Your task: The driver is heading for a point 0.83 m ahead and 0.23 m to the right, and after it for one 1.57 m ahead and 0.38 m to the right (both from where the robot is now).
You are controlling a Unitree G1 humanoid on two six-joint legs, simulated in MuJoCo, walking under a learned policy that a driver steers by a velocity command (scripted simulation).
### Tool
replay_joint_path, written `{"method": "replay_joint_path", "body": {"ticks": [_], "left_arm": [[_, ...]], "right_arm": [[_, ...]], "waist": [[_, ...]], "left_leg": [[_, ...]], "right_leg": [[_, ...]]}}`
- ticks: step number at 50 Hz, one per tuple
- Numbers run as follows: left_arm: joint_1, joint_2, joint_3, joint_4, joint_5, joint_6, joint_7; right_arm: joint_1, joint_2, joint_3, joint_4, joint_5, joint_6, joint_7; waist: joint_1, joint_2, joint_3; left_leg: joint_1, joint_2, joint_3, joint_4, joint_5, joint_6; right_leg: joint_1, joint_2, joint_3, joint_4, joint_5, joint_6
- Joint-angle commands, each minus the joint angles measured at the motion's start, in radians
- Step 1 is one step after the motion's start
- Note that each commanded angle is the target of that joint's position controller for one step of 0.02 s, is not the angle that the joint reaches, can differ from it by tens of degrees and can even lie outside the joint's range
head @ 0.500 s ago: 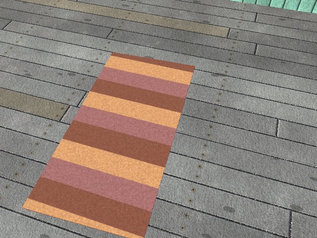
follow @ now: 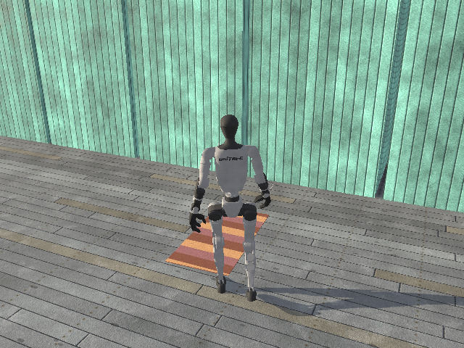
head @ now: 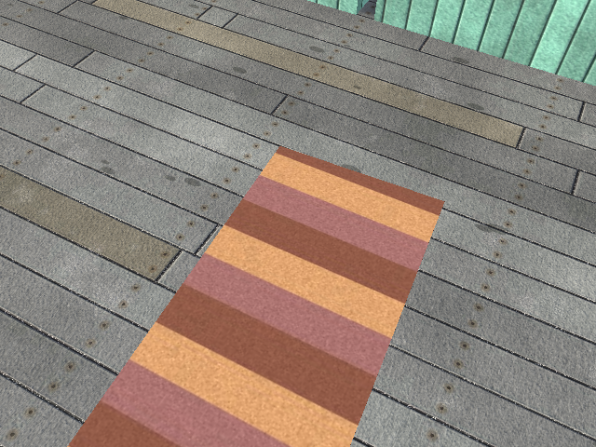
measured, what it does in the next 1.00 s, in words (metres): walks ahead, turning right: right foot, then left foot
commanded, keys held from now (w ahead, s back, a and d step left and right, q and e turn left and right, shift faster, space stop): w+e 0.78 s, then w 0.22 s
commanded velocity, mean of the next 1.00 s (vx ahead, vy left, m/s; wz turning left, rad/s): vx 0.50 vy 0.00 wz -0.45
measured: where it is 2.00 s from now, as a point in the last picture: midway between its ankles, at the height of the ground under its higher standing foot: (438, 272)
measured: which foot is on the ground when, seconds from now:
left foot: down 0.00-0.44, up 0.46-0.96, down 0.98-1.00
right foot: up 0.00-0.44, down 0.46-0.98, up 1.00-1.00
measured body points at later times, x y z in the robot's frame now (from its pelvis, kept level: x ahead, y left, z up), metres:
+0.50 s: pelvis +0.26 -0.05 -0.02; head +0.29 -0.06 +0.43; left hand +0.49 +0.15 -0.12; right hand +0.18 -0.29 -0.16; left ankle +0.08 +0.08 -0.67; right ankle +0.33 -0.12 -0.73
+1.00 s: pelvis +0.53 -0.11 -0.01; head +0.56 -0.12 +0.44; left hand +0.64 +0.15 -0.14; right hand +0.61 -0.42 -0.10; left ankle +0.68 -0.08 -0.74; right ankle +0.34 -0.12 -0.72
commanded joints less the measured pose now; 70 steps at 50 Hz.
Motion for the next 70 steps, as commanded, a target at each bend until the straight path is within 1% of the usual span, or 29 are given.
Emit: {"method": "replay_joint_path", "body": {"ticks": [1, 3, 6, 12, 17, 20, 21, 22, 23, 24, 25, 26, 28, 30, 33, 39, 44, 46, 48, 49, 50, 51, 52, 53, 55, 57, 60, 65, 70], "left_arm": [[-0.022, 0.098, 0.028, -0.068, 0.001, -0.002, -0.004], [0.004, 0.074, 0.027, -0.047, 0.022, 0.023, -0.017], [-0.063, 0.058, 0.031, -0.069, 0.020, 0.038, -0.031], [-0.272, 0.026, 0.018, -0.145, 0.022, 0.037, -0.047], [-0.397, 0.028, 0.007, -0.207, 0.029, 0.035, -0.059], [-0.332, 0.053, 0.020, -0.201, 0.032, 0.037, -0.049], [-0.254, 0.070, 0.030, -0.181, 0.032, 0.034, -0.044], [-0.130, 0.095, 0.046, -0.145, 0.037, 0.026, -0.036], [0.026, 0.170, 0.077, -0.103, 0.049, 0.021, -0.021], [0.001, 0.294, 0.108, -0.117, 0.041, 0.028, -0.008], [0.034, 0.282, 0.107, -0.124, 0.007, 0.041, -0.005], [-0.030, 0.253, 0.099, -0.115, 0.003, 0.044, 0.004], [-0.123, 0.164, 0.076, -0.120, -0.002, 0.034, 0.009], [-0.154, 0.134, 0.063, -0.128, -0.010, 0.017, 0.009], [-0.113, 0.172, 0.071, -0.119, -0.009, -0.003, 0.004], [0.002, 0.181, 0.075, -0.105, -0.006, 0.001, 0.004], [0.063, 0.172, 0.065, -0.087, 0.007, -0.003, 0.017], [0.033, 0.187, 0.065, -0.089, 0.010, -0.008, 0.024], [-0.002, 0.205, 0.066, -0.089, 0.012, -0.014, 0.022], [-0.004, 0.187, 0.059, -0.091, 0.010, -0.019, 0.017], [0.043, 0.105, 0.037, -0.124, -0.009, -0.025, 0.012], [0.156, 0.090, 0.036, -0.113, -0.017, -0.021, 0.010], [0.082, 0.149, 0.043, -0.095, 0.015, -0.010, 0.016], [-0.005, 0.146, 0.041, -0.109, 0.019, -0.011, 0.006], [-0.056, 0.121, 0.035, -0.123, 0.026, -0.002, -0.007], [-0.039, 0.102, 0.028, -0.114, 0.035, 0.013, -0.017], [-0.131, 0.086, 0.018, -0.146, 0.043, 0.017, -0.024], [-0.347, 0.048, -0.009, -0.215, 0.031, 0.010, -0.029], [-0.436, 0.073, -0.011, -0.249, 0.017, -0.004, -0.015]], "right_arm": [[0.163, -0.107, -0.037, 0.016, 0.016, -0.008, -0.008], [0.156, -0.085, -0.031, 0.033, 0.017, -0.025, -0.013], [0.194, -0.104, -0.040, 0.061, 0.023, -0.047, -0.015], [0.255, -0.094, -0.040, 0.106, 0.022, -0.047, -0.022], [0.330, -0.124, -0.048, 0.152, 0.019, -0.035, -0.036], [0.316, -0.162, -0.056, 0.159, 0.014, -0.019, -0.046], [0.310, -0.177, -0.060, 0.159, 0.012, -0.008, -0.047], [0.304, -0.188, -0.063, 0.154, 0.015, 0.001, -0.045], [0.293, -0.176, -0.059, 0.129, 0.017, 0.001, -0.041], [0.342, -0.050, -0.035, 0.058, 0.026, -0.007, -0.015], [0.202, -0.136, -0.051, 0.028, 0.018, -0.020, -0.012], [0.138, -0.124, -0.045, -0.001, 0.029, -0.035, -0.008], [0.160, -0.121, -0.044, 0.017, 0.019, -0.037, -0.012], [0.202, -0.108, -0.043, 0.022, -0.008, 0.003, -0.009], [0.158, -0.085, -0.038, -0.004, -0.010, 0.032, 0.000], [-0.076, -0.088, -0.031, -0.086, 0.000, 0.031, 0.007], [-0.166, -0.089, -0.021, -0.122, 0.007, 0.011, 0.016], [-0.106, -0.110, -0.027, -0.111, 0.007, 0.004, 0.015], [0.083, -0.147, -0.047, -0.050, 0.008, -0.008, -0.001], [0.222, -0.182, -0.060, -0.017, -0.001, -0.020, -0.013], [0.356, -0.266, -0.076, -0.014, -0.022, -0.024, -0.027], [0.344, -0.317, -0.095, 0.014, -0.014, -0.009, -0.017], [0.254, -0.213, -0.076, -0.002, 0.011, 0.000, -0.009], [0.181, -0.147, -0.060, -0.013, 0.020, -0.001, -0.004], [0.155, -0.107, -0.045, 0.006, 0.015, -0.010, -0.005], [0.192, -0.105, -0.043, 0.038, 0.022, -0.027, -0.002], [0.251, -0.121, -0.048, 0.077, 0.038, -0.036, 0.003], [0.327, -0.135, -0.056, 0.120, 0.038, -0.024, -0.002], [0.368, -0.160, -0.066, 0.135, 0.029, -0.014, -0.008]], "waist": [[-0.078, 0.106, -0.022], [-0.046, 0.124, 0.000], [-0.035, 0.089, 0.016], [-0.065, 0.078, 0.060], [-0.096, 0.074, 0.078], [-0.052, 0.108, 0.015], [-0.018, 0.112, -0.034], [0.037, 0.095, -0.107], [0.108, 0.016, -0.199], [0.026, -0.239, -0.277], [0.084, -0.071, -0.307], [0.053, -0.035, -0.155], [-0.034, 0.048, -0.028], [-0.081, 0.028, -0.039], [-0.082, 0.008, -0.027], [0.008, -0.039, 0.007], [0.043, -0.054, 0.012], [0.003, -0.066, 0.011], [-0.088, -0.046, -0.064], [-0.152, -0.004, -0.151], [-0.171, 0.134, -0.295], [-0.103, 0.325, -0.316], [-0.082, 0.128, -0.158], [-0.078, 0.046, -0.055], [-0.053, 0.074, -0.004], [-0.037, 0.110, -0.022], [-0.039, 0.100, -0.003], [-0.086, 0.095, 0.034], [-0.105, 0.103, 0.012]], "left_leg": [[0.302, 0.301, -0.340, -0.357, -0.068, 0.100], [0.224, 0.256, -0.223, -0.395, 0.044, 0.071], [0.246, 0.250, -0.123, -0.423, 0.165, 0.076], [0.295, 0.224, 0.038, -0.417, 0.300, 0.069], [0.425, 0.265, 0.111, -0.354, 0.489, 0.053], [0.497, 0.276, 0.160, -0.159, 0.915, 0.034], [0.498, 0.276, 0.168, -0.021, 0.993, 0.033], [0.438, 0.268, 0.177, 0.177, 0.924, 0.023], [0.241, 0.240, 0.184, 0.466, 0.645, -0.009], [-0.234, 0.027, 0.142, 0.852, -0.316, -0.073], [-0.359, -0.007, -0.091, 0.936, -0.329, -0.070], [-0.418, 0.060, -0.119, 0.884, -0.213, -0.059], [-0.301, 0.116, -0.114, 0.709, -0.131, -0.066], [-0.194, 0.125, -0.114, 0.631, -0.131, -0.095], [-0.209, 0.121, -0.085, 0.521, -0.076, -0.125], [-0.303, 0.094, -0.085, 0.242, 0.141, -0.139], [-0.252, 0.055, -0.068, 0.076, 0.171, -0.094], [-0.137, 0.037, -0.072, 0.012, 0.119, -0.057], [0.104, -0.020, -0.043, -0.060, 0.052, -0.017], [0.308, 0.043, -0.100, -0.088, 0.049, 0.016], [0.550, 0.295, -0.432, -0.120, -0.118, 0.086], [0.623, 0.439, -0.837, -0.266, -0.130, 0.189], [0.492, 0.396, -0.774, -0.282, -0.265, 0.172], [0.363, 0.345, -0.610, -0.299, -0.232, 0.152], [0.259, 0.256, -0.416, -0.337, -0.030, 0.111], [0.235, 0.224, -0.332, -0.351, 0.131, 0.108], [0.250, 0.204, -0.294, -0.385, 0.223, 0.143], [0.239, 0.150, -0.244, -0.389, 0.279, 0.134], [0.290, 0.177, -0.294, -0.291, 0.389, 0.115]], "right_leg": [[-0.360, -0.077, 0.056, 0.154, 0.083, -0.020], [-0.299, -0.084, 0.047, 0.137, 0.139, -0.001], [-0.374, -0.092, 0.044, 0.126, 0.230, 0.012], [-0.440, -0.086, -0.015, -0.123, 0.418, 0.025], [-0.392, -0.053, -0.108, -0.312, 0.382, -0.033], [-0.262, 0.033, -0.165, -0.341, 0.230, -0.096], [-0.174, 0.070, -0.173, -0.358, 0.179, -0.122], [-0.008, 0.100, -0.157, -0.423, 0.187, -0.153], [0.242, -0.003, 0.012, -0.490, 0.130, -0.206], [0.564, -0.317, 0.557, -0.543, 0.166, -0.376], [0.569, -0.338, 0.732, -0.663, 0.175, -0.389], [0.454, -0.321, 0.566, -0.685, 0.241, -0.352], [0.213, -0.226, 0.388, -0.715, 0.454, -0.270], [0.112, -0.165, 0.297, -0.736, 0.560, -0.250], [0.061, -0.121, 0.256, -0.760, 0.577, -0.244], [0.148, -0.094, 0.288, -0.750, 0.533, -0.189], [0.257, -0.132, 0.297, -0.697, 0.664, -0.162], [0.255, -0.155, 0.305, -0.665, 0.730, -0.133], [0.242, -0.117, 0.263, -0.472, 0.936, -0.099], [0.158, -0.064, 0.218, -0.271, 0.850, -0.079], [-0.040, 0.025, 0.146, 0.040, 0.493, -0.047], [-0.278, 0.155, 0.103, 0.234, -0.114, -0.028], [-0.354, 0.074, 0.148, 0.293, -0.038, -0.040], [-0.347, 0.040, 0.140, 0.259, 0.046, -0.038], [-0.310, -0.010, 0.113, 0.173, 0.104, -0.027], [-0.272, -0.018, 0.087, 0.143, 0.123, -0.008], [-0.350, -0.062, 0.025, 0.060, 0.181, 0.027], [-0.346, -0.058, -0.024, -0.239, 0.333, 0.082], [-0.251, -0.023, -0.017, -0.378, 0.341, 0.070]]}}
Velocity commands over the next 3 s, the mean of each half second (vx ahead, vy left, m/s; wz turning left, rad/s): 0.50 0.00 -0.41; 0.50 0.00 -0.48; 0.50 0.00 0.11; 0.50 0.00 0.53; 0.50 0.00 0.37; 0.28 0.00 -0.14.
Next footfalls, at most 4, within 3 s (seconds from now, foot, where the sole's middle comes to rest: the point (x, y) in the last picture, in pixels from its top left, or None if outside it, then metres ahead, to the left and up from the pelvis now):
0.46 right None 0.37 -0.13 -0.77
0.98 left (358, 350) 0.71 -0.10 -0.77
1.48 right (474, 312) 0.84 -0.40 -0.77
2.02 left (411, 216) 1.16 -0.26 -0.77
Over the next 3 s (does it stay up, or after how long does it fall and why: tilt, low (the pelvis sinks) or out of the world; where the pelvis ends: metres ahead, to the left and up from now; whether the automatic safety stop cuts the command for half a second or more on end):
stays up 1.48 -0.33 0.01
